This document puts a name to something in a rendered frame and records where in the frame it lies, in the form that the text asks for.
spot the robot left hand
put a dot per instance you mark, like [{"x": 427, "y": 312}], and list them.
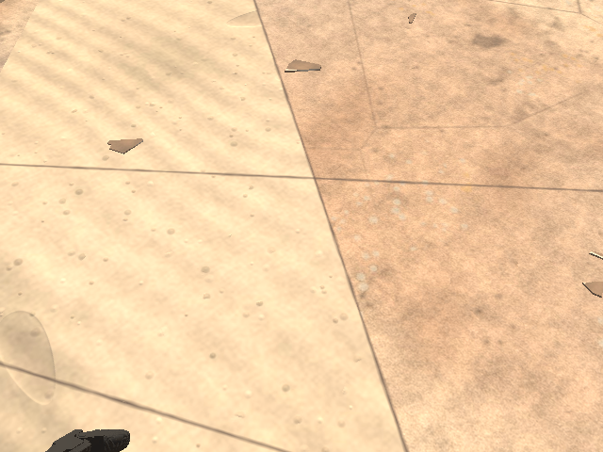
[{"x": 104, "y": 440}]

